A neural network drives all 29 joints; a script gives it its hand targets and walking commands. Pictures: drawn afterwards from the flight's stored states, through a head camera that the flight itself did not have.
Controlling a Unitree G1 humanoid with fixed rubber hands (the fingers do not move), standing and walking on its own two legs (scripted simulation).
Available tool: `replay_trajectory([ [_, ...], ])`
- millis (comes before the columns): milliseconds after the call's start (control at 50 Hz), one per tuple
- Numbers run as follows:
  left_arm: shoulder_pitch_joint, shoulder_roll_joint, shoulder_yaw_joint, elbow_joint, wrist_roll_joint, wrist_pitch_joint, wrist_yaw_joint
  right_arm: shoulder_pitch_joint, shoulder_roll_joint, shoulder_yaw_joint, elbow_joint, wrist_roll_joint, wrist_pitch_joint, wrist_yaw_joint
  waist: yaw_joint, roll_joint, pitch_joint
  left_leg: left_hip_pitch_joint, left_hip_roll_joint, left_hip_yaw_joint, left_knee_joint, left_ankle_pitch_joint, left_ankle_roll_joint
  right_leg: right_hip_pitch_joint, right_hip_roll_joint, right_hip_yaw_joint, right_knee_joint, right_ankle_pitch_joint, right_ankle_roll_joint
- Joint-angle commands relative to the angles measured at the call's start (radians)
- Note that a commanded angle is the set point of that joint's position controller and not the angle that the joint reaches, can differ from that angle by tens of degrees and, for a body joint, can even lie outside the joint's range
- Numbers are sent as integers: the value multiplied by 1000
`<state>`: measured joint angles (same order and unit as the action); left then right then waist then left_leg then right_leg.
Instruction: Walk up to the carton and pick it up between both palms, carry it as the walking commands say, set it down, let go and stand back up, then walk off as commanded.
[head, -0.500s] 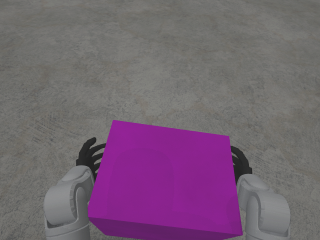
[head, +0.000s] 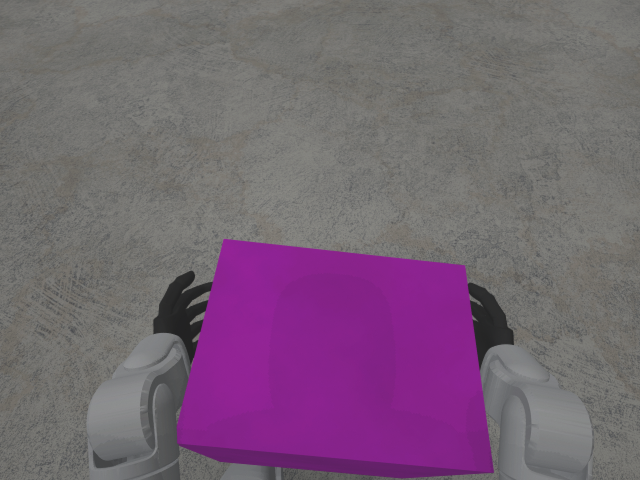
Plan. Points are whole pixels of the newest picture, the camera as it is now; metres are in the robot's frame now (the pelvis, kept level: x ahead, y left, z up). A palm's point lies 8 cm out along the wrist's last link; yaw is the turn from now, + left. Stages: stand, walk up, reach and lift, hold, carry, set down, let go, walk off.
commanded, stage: carry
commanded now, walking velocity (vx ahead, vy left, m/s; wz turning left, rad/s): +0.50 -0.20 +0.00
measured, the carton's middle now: (326, 376) +0.23 +0.01 -0.01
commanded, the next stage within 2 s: none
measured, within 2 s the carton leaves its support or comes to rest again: neither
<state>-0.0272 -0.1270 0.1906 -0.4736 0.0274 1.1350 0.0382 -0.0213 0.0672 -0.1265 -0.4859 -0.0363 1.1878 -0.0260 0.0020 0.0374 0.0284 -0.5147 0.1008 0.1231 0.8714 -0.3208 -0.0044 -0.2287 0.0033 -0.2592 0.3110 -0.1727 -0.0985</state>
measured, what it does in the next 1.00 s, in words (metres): walks ahead: left foot, then right foot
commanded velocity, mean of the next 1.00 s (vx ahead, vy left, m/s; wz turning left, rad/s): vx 0.50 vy -0.20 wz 0.00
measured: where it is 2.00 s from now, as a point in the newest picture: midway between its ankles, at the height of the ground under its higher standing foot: (438, 192)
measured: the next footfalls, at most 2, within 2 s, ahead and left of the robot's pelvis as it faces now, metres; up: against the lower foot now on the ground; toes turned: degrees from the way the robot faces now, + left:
left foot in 0.24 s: +0.29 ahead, +0.04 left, +0.00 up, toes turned +10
right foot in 0.70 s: +0.64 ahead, -0.28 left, +0.00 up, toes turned -12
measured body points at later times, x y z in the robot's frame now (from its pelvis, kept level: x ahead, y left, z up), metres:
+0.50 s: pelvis +0.30 -0.07 +0.01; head +0.34 -0.04 +0.46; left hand +0.58 +0.08 +0.05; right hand +0.54 -0.26 +0.07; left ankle +0.25 +0.03 -0.75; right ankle +0.35 -0.25 -0.68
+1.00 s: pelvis +0.60 -0.24 +0.00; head +0.63 -0.25 +0.45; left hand +0.85 -0.06 +0.06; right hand +0.86 -0.41 +0.05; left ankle +0.65 -0.13 -0.71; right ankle +0.60 -0.28 -0.75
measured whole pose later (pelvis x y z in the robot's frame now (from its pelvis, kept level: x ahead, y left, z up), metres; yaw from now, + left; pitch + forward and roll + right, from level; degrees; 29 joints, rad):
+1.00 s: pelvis +0.60 -0.24 +0.00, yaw +0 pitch +4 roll +0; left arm -0.01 -0.13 0.18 -0.47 0.03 1.13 0.04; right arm 0.01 0.09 -0.14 -0.49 -0.05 1.18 -0.02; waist 0.02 0.02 -0.01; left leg -0.53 0.10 0.16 0.80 -0.30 -0.01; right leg -0.18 0.06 -0.25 0.26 -0.16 -0.13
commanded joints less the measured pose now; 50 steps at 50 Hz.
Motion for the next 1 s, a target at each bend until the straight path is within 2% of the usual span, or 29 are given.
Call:
replay_trajectory([
  [0, -415, -771, -811, -107, -344, 28, -251, -515, 787, 771, -157, 324, -31, 195, 14, -143, -318, -72, 9, 14, -151, 68, -3, 372, -269, 215, -163, 213, -113],
  [120, -424, -728, -813, -79, -355, 62, -250, -481, 734, 729, -95, 304, -7, 183, 10, -102, -226, -47, -40, 84, -257, 149, 24, 370, -236, 151, -144, 447, -106],
  [160, -492, -719, -826, -100, -365, 70, -245, -507, 753, 710, -49, 313, 2, 184, 0, -85, -225, 6, -70, 99, -332, 154, 40, 394, -207, 105, -68, 696, -77],
  [200, -462, -720, -807, -51, -346, 78, -243, -541, 746, 718, -83, 319, 3, 185, -11, -134, -314, 189, -113, 143, -401, 157, 67, 379, -171, 60, 86, 847, -50],
  [220, -460, -715, -812, -57, -351, 77, -246, -523, 749, 718, -77, 321, 2, 186, -30, -80, -376, 400, -102, 150, -480, 218, 79, 275, -144, 28, 215, 838, -11],
  [240, -508, -704, -809, -68, -352, 81, -243, -493, 780, 706, -35, 317, 5, 190, -68, -23, -419, 661, 34, -38, -502, 120, 117, 31, -106, 39, 418, 610, 25],
  [260, -505, -710, -805, -60, -358, 94, -246, -459, 754, 687, -8, 304, -4, 188, -59, 217, -489, 875, 339, -593, -588, 55, 261, -275, 3, 96, 697, 282, 79],
  [280, -487, -737, -812, -54, -371, 89, -248, -491, 768, 716, -47, 318, -19, 188, -29, 229, -426, 893, 398, -732, -620, 359, 306, -439, 44, 267, 869, -218, 86],
  [300, -439, -775, -796, 1, -353, 76, -246, -529, 779, 711, -85, 332, -23, 194, -17, 114, -415, 865, 356, -586, -579, 560, 262, -490, -11, 353, 927, -198, 66],
  [320, -414, -799, -779, 1, -335, 55, -245, -554, 809, 736, -115, 339, -25, 201, -20, 17, -440, 856, 345, -428, -563, 601, 209, -498, -48, 356, 903, -149, 70],
  [360, -474, -819, -789, -53, -331, 29, -237, -601, 864, 772, -143, 369, -38, 212, -24, -43, -360, 796, 272, -255, -616, 529, 127, -507, -96, 322, 704, -97, 95],
  [380, -446, -832, -792, -12, -324, 25, -228, -599, 883, 775, -146, 388, -40, 216, -27, -16, -329, 760, 261, -198, -637, 563, 110, -492, -65, 268, 657, -74, 102],
  [400, -465, -828, -819, -52, -324, 19, -219, -566, 870, 777, -139, 388, -44, 219, -28, 76, -309, 717, 250, -144, -654, 578, 103, -461, -70, 254, 601, -48, 103],
  [440, -409, -811, -816, -48, -299, 18, -208, -535, 818, 771, -173, 386, -46, 229, -26, 95, -278, 686, 223, -60, -678, 613, 83, -436, -91, 206, 489, 31, 107],
  [500, -397, -786, -839, -82, -296, 28, -195, -439, 765, 748, -143, 357, -41, 234, -32, 149, -218, 648, 161, 74, -690, 726, 53, -358, -55, 85, 266, 120, 115],
  [520, -415, -802, -843, -75, -305, 34, -193, -512, 771, 749, -182, 370, -41, 233, -28, 212, -197, 632, 150, 105, -704, 746, 44, -333, -61, 78, 204, 175, 106],
  [620, -431, -758, -851, -130, -327, 53, -199, -499, 716, 739, -196, 350, -28, 223, -15, 239, -317, 679, 156, 145, -559, 791, -5, -69, -47, 47, 104, 262, 77],
  [640, -431, -765, -843, -100, -324, 61, -202, -489, 715, 722, -162, 332, -21, 218, -2, 197, -337, 642, 130, 154, -462, 742, -21, 33, -32, 27, 95, 235, 75],
  [660, -424, -755, -827, -79, -323, 64, -208, -481, 723, 732, -144, 323, -12, 217, 15, 50, -380, 545, 96, 158, -260, 603, -30, 174, -6, 14, 112, 66, 72],
  [680, -341, -725, -784, 6, -300, 78, -221, -415, 693, 720, -89, 292, -4, 212, 28, -169, -367, 374, 54, 146, -10, 308, -32, 254, -127, 166, 71, -34, 58],
  [700, -325, -719, -763, 37, -302, 76, -234, -440, 693, 734, -93, 288, -3, 206, 17, -327, -398, 45, -82, 77, 221, -182, -33, 459, -330, 481, 7, 48, -56],
  [720, -335, -732, -765, -6, -303, 64, -239, -470, 739, 739, -92, 308, -3, 215, 27, -287, -448, -87, -79, -53, 383, -229, 3, 499, -387, 583, -42, 29, -120],
  [740, -354, -758, -761, -15, -296, 58, -240, -465, 759, 741, -75, 312, -9, 218, 21, -226, -421, -92, -16, -115, 354, -188, 18, 448, -351, 509, -53, 81, -105],
  [760, -407, -782, -763, -42, -306, 48, -240, -492, 815, 751, -41, 326, -13, 222, 13, -161, -378, -38, 49, -113, 317, -107, 18, 308, -333, 399, -57, 66, -76],
  [800, -452, -829, -771, -76, -329, 20, -245, -593, 859, 784, -140, 352, -43, 213, 10, -173, -430, 33, 71, -81, 241, -36, 15, 257, -310, 314, -75, 72, -54],
  [840, -438, -858, -793, -82, -344, 11, -249, -592, 842, 780, -207, 348, -62, 204, 19, -159, -422, 38, 52, -52, 146, -27, 3, 239, -285, 281, -120, 23, -86],
  [920, -394, -782, -818, -94, -340, 20, -244, -488, 782, 762, -172, 317, -48, 195, 18, -123, -347, -28, 32, -3, -54, 1, -9, 275, -284, 281, -183, 23, -130],
  [960, -402, -758, -824, -123, -349, 23, -242, -446, 775, 758, -138, 310, -35, 193, 17, -88, -322, -65, 27, 14, -120, 54, -11, 330, -276, 259, -196, 70, -130],
  [980, -374, -741, -812, -78, -340, 34, -244, -461, 764, 757, -130, 309, -32, 194, 15, -102, -272, -99, 23, 23, -147, 81, -7, 343, -251, 236, -182, 172, -101],
])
